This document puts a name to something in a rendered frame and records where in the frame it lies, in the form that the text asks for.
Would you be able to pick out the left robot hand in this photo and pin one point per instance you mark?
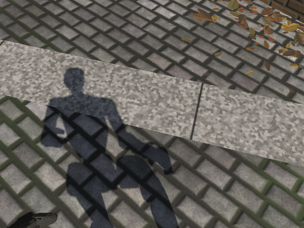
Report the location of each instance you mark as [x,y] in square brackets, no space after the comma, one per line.
[30,220]

